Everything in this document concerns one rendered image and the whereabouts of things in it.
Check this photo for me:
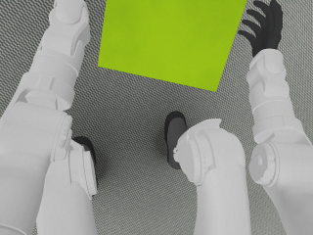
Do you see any carton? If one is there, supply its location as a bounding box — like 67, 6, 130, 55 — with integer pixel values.
97, 0, 247, 92

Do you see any left robot upper arm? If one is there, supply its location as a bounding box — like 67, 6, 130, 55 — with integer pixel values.
0, 101, 72, 235

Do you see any right robot upper arm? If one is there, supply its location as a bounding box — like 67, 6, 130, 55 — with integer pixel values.
248, 141, 313, 235

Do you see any left robot forearm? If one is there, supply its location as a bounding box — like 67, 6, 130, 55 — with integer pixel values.
0, 0, 91, 135

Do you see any robot right thigh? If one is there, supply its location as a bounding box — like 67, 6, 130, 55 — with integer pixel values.
183, 128, 251, 235

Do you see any right robot forearm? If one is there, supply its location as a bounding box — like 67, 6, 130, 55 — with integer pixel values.
246, 48, 313, 148

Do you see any robot left foot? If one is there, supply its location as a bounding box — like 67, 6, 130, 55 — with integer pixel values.
72, 136, 99, 197

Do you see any robot right hand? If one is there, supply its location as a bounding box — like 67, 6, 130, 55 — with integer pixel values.
238, 0, 283, 58

